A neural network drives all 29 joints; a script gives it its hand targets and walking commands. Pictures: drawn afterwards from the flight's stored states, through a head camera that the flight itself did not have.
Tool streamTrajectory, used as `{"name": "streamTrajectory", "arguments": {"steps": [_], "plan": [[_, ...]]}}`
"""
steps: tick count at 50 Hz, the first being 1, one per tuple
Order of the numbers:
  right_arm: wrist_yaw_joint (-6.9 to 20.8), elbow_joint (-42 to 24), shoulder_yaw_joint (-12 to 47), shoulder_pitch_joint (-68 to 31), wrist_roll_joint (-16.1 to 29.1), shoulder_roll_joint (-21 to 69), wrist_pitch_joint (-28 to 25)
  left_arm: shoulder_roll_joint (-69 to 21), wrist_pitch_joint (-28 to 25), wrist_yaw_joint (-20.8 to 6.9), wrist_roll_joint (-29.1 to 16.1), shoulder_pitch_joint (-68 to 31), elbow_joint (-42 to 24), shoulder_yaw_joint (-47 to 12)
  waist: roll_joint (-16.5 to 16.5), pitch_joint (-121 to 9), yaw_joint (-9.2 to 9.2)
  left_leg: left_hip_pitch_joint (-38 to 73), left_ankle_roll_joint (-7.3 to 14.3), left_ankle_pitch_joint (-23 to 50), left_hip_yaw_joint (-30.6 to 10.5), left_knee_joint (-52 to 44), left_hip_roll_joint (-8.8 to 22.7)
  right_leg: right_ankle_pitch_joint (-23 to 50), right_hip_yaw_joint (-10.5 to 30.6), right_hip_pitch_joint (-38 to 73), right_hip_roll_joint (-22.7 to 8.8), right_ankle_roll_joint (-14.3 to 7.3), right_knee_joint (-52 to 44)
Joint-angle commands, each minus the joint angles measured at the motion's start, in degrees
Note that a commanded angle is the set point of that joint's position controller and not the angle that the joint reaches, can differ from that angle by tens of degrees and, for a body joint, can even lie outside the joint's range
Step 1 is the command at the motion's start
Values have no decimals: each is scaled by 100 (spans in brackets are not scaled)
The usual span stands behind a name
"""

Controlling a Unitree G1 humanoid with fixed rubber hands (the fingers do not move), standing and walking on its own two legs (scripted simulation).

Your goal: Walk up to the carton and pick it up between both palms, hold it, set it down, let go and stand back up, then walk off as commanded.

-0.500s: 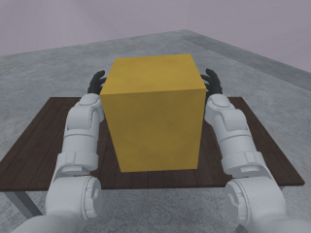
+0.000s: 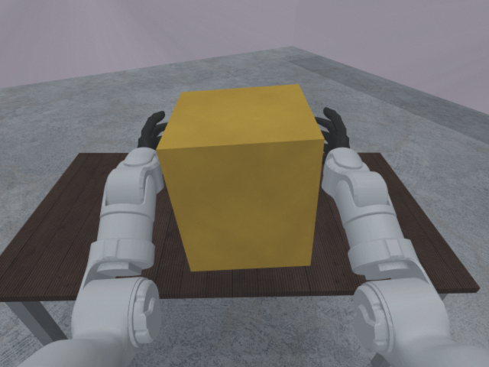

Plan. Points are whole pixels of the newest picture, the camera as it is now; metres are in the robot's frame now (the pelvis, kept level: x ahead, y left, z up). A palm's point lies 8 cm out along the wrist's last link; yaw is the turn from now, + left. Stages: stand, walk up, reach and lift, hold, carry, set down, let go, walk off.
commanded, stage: hold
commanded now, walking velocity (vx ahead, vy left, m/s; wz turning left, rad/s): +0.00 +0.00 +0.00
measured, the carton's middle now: (244, 177) +0.38 +0.00 +0.16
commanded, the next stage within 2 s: none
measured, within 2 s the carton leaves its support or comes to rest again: neither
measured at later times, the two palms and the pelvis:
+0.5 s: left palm (150, 156) +0.38 +0.16 +0.21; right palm (336, 154) +0.37 -0.14 +0.22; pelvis +0.00 +0.00 +0.00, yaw +0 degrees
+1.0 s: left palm (150, 156) +0.38 +0.16 +0.21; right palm (335, 154) +0.37 -0.14 +0.22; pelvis +0.00 +0.00 +0.00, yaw +0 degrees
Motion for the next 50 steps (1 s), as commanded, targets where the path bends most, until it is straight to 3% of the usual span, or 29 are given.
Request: {"name": "streamTrajectory", "arguments": {"steps": [1,3,4,5,6,8,9,13,17,21,29,31,33,34,35,36,39,40,42,43,46,47,50], "plan": [[868,-1791,2564,-5363,1580,3674,-476,-4327,-348,-728,-118,-4767,-1740,-2510,576,-2061,479,1768,-17,499,-173,-404,-182,381,144,974,237,195,-804],[861,-1636,2536,-5155,1561,3557,-468,-4226,-315,-751,-10,-4523,-1581,-2373,594,-1880,503,1701,-16,477,-156,-429,-209,372,139,975,241,223,-810],[870,-1912,2620,-5546,1561,3673,-527,-4287,-340,-767,-81,-4710,-1605,-2423,440,-2214,568,1728,39,366,-170,-425,-189,275,173,1022,228,203,-823],[871,-1880,2572,-5434,1584,3636,-514,-4341,-340,-742,-124,-4597,-1599,-2459,542,-2081,512,1755,-1,428,-184,-427,-181,331,151,924,233,196,-791],[874,-1823,2532,-5567,1529,3602,-536,-4301,-328,-750,-73,-4655,-1411,-2358,462,-1968,572,1686,38,275,-163,-464,-200,168,165,911,230,202,-854],[875,-1893,2536,-5393,1563,3654,-559,-4375,-385,-741,-187,-4748,-1713,-2563,566,-2241,486,1846,-14,479,-174,-410,-195,370,156,982,257,189,-795],[872,-1687,2508,-5416,1489,3614,-521,-4316,-353,-741,-61,-4679,-1467,-2423,566,-1921,535,1742,-1,363,-165,-448,-174,232,153,900,231,200,-842],[846,-2159,2649,-5464,1616,3664,-564,-4431,-355,-768,-171,-4572,-1743,-2552,449,-2393,470,1880,21,670,-173,-374,-197,585,150,1108,277,195,-784],[831,-2032,2630,-5306,1625,3578,-502,-4345,-341,-756,-141,-4504,-1741,-2567,513,-2256,463,1956,-29,817,-208,-333,-180,661,171,1050,272,205,-780],[859,-1762,2496,-5426,1520,3637,-486,-4354,-374,-749,-123,-4797,-1592,-2514,539,-2011,460,1689,-9,342,-183,-445,-197,228,151,949,242,205,-827],[845,-2001,2599,-5368,1593,3641,-542,-4346,-350,-743,-145,-4565,-1726,-2514,557,-2234,479,1885,-35,710,-177,-350,-195,605,149,1058,258,202,-785],[855,-1558,2399,-5238,1436,3549,-473,-4353,-339,-772,-52,-4730,-1542,-2458,562,-1846,408,1728,-18,260,-164,-492,-174,196,142,954,255,197,-850],[885,-1832,2562,-5440,1526,3703,-544,-4368,-358,-782,-70,-4648,-1600,-2421,511,-2043,541,1721,8,452,-177,-444,-178,356,153,1003,245,195,-811],[876,-1703,2412,-5381,1471,3541,-516,-4343,-337,-793,-86,-4639,-1428,-2418,526,-1948,447,1684,-6,288,-166,-467,-189,207,137,957,246,184,-834],[889,-1711,2489,-5448,1458,3704,-540,-4330,-388,-769,-53,-4756,-1601,-2422,482,-2047,514,1663,26,316,-165,-467,-168,222,145,962,228,197,-809],[893,-1745,2544,-5289,1484,3659,-532,-4315,-390,-750,-75,-4662,-1679,-2481,601,-2103,503,1742,-11,458,-161,-440,-182,395,139,1006,235,193,-777],[885,-1871,2561,-5386,1508,3648,-561,-4342,-378,-763,-99,-4601,-1622,-2449,501,-2151,483,1833,4,498,-166,-424,-189,440,151,1058,256,198,-802],[881,-1634,2484,-5334,1467,3612,-518,-4280,-360,-765,-87,-4732,-1541,-2459,566,-1984,450,1732,-2,360,-158,-460,-208,292,164,979,232,209,-836],[893,-1930,2584,-5431,1521,3696,-591,-4377,-389,-734,-132,-4702,-1747,-2552,609,-2278,508,1860,-16,536,-170,-413,-171,463,155,1032,229,202,-781],[879,-1786,2487,-5427,1461,3591,-548,-4362,-361,-738,-48,-4589,-1409,-2421,506,-1953,491,1749,6,292,-174,-476,-175,197,142,920,249,184,-868],[856,-1774,2479,-5258,1497,3645,-535,-4332,-381,-762,-72,-4599,-1633,-2468,501,-2112,410,1858,-18,528,-180,-424,-199,481,163,1103,239,210,-811],[867,-1829,2528,-5340,1522,3623,-555,-4332,-375,-759,-90,-4568,-1620,-2464,549,-2078,489,1827,-2,508,-176,-440,-204,417,153,1051,242,196,-817],[873,-1782,2517,-5256,1454,3728,-543,-4368,-396,-764,-131,-4703,-1690,-2471,480,-2030,444,1721,19,404,-159,-442,-202,384,147,1042,228,205,-824]]}}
